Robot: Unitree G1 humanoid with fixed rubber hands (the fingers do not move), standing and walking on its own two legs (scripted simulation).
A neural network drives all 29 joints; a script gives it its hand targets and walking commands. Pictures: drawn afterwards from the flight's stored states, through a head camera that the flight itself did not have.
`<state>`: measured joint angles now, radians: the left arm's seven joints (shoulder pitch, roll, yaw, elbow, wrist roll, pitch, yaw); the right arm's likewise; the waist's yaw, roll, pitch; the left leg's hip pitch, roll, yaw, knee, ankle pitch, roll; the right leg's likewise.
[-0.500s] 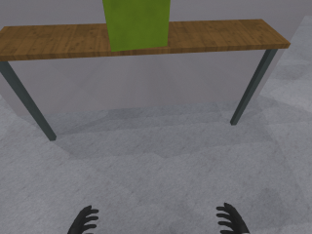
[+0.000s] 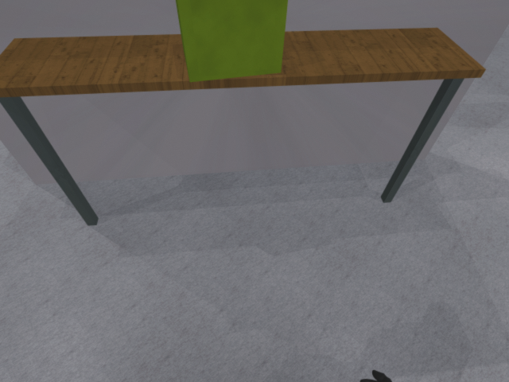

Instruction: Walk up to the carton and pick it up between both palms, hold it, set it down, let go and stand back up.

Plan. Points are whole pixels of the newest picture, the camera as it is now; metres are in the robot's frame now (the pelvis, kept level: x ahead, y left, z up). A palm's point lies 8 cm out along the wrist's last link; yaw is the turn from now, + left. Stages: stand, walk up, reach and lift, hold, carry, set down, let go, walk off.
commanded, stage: stand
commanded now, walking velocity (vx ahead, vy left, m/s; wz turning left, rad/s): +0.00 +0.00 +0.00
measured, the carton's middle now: (228, 18) +1.04 +0.08 +0.11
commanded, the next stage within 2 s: none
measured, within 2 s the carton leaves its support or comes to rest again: neither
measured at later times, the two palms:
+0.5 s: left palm out of the picture +0.02 +0.21 -0.14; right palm out of the picture +0.04 -0.22 -0.13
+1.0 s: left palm out of the picture +0.01 +0.20 -0.14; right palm out of the picture +0.01 -0.20 -0.14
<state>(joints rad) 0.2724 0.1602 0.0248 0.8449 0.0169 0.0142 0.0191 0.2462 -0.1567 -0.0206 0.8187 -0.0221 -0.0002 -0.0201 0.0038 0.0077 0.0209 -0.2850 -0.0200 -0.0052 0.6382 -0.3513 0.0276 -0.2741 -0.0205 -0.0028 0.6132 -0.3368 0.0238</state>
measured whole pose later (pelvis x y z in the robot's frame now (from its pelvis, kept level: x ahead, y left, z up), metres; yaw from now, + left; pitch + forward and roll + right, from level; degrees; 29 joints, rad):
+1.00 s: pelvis +0.02 +0.00 +0.01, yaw -1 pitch -3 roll +0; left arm 0.26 0.10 0.02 1.18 0.01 0.01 0.05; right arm 0.28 -0.10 -0.02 1.14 -0.02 -0.01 -0.05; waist 0.00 0.00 0.06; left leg -0.11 -0.03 0.01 0.46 -0.30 0.03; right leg -0.12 -0.03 0.01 0.46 -0.30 0.03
